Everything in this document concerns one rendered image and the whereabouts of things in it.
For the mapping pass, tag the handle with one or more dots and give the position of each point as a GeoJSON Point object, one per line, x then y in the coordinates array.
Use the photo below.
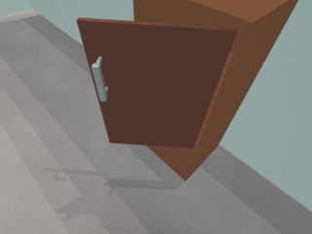
{"type": "Point", "coordinates": [101, 89]}

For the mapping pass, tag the cupboard door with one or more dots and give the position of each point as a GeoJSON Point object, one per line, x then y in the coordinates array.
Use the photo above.
{"type": "Point", "coordinates": [161, 77]}

